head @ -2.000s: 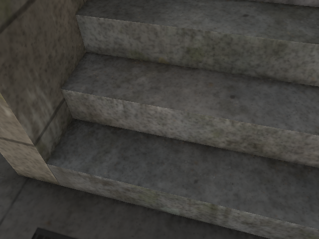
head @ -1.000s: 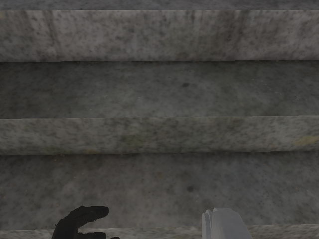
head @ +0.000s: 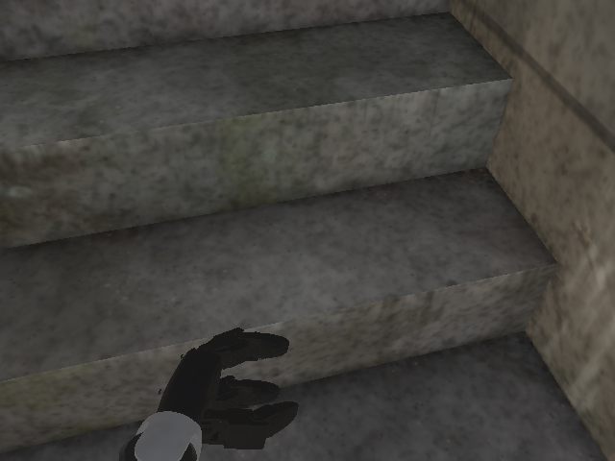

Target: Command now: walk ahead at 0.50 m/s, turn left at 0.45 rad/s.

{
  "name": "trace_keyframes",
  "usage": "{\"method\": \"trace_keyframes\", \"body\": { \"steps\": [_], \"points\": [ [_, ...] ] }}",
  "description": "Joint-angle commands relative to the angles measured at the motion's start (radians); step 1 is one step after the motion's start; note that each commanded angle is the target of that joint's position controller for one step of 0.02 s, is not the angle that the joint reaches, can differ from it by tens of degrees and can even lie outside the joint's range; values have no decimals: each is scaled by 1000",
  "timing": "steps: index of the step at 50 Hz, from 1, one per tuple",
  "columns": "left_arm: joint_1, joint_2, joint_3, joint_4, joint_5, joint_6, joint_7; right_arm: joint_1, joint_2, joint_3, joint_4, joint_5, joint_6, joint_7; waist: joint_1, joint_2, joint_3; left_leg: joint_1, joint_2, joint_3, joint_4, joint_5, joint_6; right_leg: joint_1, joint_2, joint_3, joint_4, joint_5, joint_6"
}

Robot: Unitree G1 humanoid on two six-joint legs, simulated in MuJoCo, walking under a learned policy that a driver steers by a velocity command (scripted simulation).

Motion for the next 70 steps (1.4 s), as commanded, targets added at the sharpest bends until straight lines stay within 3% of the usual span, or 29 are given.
{"method": "trace_keyframes", "body": {
  "steps": [1,2,3,4,6,10,18,21,25,27,28,29,33,35,38,41,43,45,49,50,51,52,53,55,58,63,66,67,70],
  "points": [
    [400,190,81,72,6,4,18,36,-228,-66,-45,-42,-43,18,258,-60,-388,-285,146,-86,510,1562,132,1101,-67,312,-374,509,-187],
    [629,270,105,154,11,7,29,43,-134,-47,-61,-83,-21,33,312,-309,-410,-613,-22,-86,819,641,105,1287,-285,810,-760,169,-314],
    [651,308,130,204,22,-1,22,-27,-167,-86,12,-25,10,36,354,-341,-142,-754,-78,-166,1469,341,71,959,-363,1087,-1014,-428,-292],
    [506,324,137,246,1,-48,32,-71,-122,-78,-13,4,18,21,247,-258,70,-909,-56,-135,1689,366,61,803,-346,968,-993,-474,-230],
    [367,80,89,321,-8,-83,24,-201,-77,-72,-54,-19,29,-37,152,21,67,-1000,-50,-126,1821,325,129,780,-316,623,-933,-148,-181],
    [333,-52,63,377,10,-135,45,-345,-20,-44,-147,0,90,-38,29,-65,69,-1063,18,-31,1754,223,188,779,-194,96,-971,322,-51],
    [602,75,66,481,127,-152,-4,-823,-114,26,-455,27,134,-81,99,-57,125,-1340,116,134,1589,24,251,922,-282,-36,-1311,86,-49],
    [617,208,90,458,56,-157,-44,-931,-104,40,-508,15,201,-27,71,-177,120,-800,50,357,1392,-154,169,655,-291,-149,-1452,695,-129],
    [681,341,142,472,8,-198,-39,-595,-166,14,-430,9,164,-31,-89,-309,3,-642,-146,346,835,-120,128,1287,-332,-167,-1030,1920,-94],
    [773,281,149,431,86,-178,-81,-286,-333,-36,-308,-4,194,-76,-94,-90,-279,-14,-49,-134,586,201,245,826,-180,-31,-544,1331,-26],
    [708,200,154,405,87,-149,-116,-145,-439,-75,-238,-24,195,-79,-107,118,-211,31,90,-566,191,-187,303,488,-6,105,-94,473,32],
    [692,158,155,426,50,-133,-103,-158,-443,-110,-195,-24,160,-86,-92,116,-83,-43,117,-631,127,-409,239,301,25,314,342,500,35],
    [492,55,115,316,16,-137,-17,-423,-135,-32,-132,-15,83,-48,130,-88,113,-342,65,-396,202,-249,171,1,36,372,707,485,-51],
    [513,91,109,296,29,-113,4,-453,-115,-14,-118,-34,72,-41,193,-76,94,-345,48,-254,183,-33,163,-69,3,289,733,434,-33],
    [445,79,79,264,13,-94,-1,-316,-162,-23,-76,-68,60,-65,157,43,136,-331,50,-196,112,-116,171,-229,15,191,1057,158,-11],
    [245,119,66,122,17,-88,12,-193,-199,-8,-54,-130,51,-55,116,-98,130,-348,37,-160,70,-224,118,-234,-54,133,763,320,-41],
    [155,164,73,68,-1,-76,28,-185,-232,-10,-63,-117,50,-43,90,-36,181,-368,81,-167,-12,-165,142,-199,-94,162,577,292,6],
    [110,139,49,48,16,-44,10,-295,-272,-6,-119,-40,63,-11,140,28,196,-619,168,-140,-224,-39,232,242,-67,70,294,74,29],
    [224,229,92,7,23,-34,-25,-211,-444,-82,-125,41,-5,-10,208,139,-6,9,208,-37,70,1605,259,377,128,-113,-185,-76,61],
    [365,286,114,34,11,-33,-15,-114,-414,-92,-95,-24,3,13,187,86,-130,43,164,14,261,1764,220,535,94,45,-189,186,-16],
    [575,304,126,103,20,-27,-8,-86,-346,-96,-83,-68,20,35,218,-75,-248,-194,94,-5,506,1477,182,828,-19,386,-374,240,-137],
    [794,357,150,174,67,-21,13,-165,-223,-82,-99,-82,62,62,325,-335,-195,-581,-99,-55,810,433,128,1015,-181,875,-800,-76,-258],
    [854,334,155,197,71,-55,23,-317,-220,-100,-118,-5,83,42,369,-365,59,-884,-168,-222,1310,303,131,901,-200,1119,-954,-549,-215],
    [720,237,137,282,5,-104,10,-397,-213,-88,-169,27,58,-33,229,-273,151,-1070,-172,-212,1612,285,176,825,-203,872,-893,-423,-156],
    [522,13,83,337,12,-108,15,-419,-155,-45,-216,-8,54,-84,98,-88,146,-1129,-128,-201,1673,238,200,769,-141,571,-870,-139,-78],
    [458,114,98,313,72,-162,-11,-576,-209,-28,-362,2,84,-60,66,-46,138,-1030,-18,89,1530,277,139,546,-105,220,-1057,76,-40],
    [778,110,87,413,69,-179,9,-617,-159,-3,-377,-20,115,-69,167,-167,202,-1381,-27,55,1937,115,132,869,-206,360,-1071,93,-108],
    [777,97,103,423,-51,-193,90,-686,-16,4,-477,-19,105,-133,91,-45,366,-1352,22,121,1909,35,24,834,-251,426,-1153,-161,-71],
    [809,136,114,415,-24,-205,133,-775,-63,3,-579,-11,98,-157,141,-69,371,-1489,48,158,1890,-55,-12,1062,-259,425,-1197,-172,-66]
  ]
}}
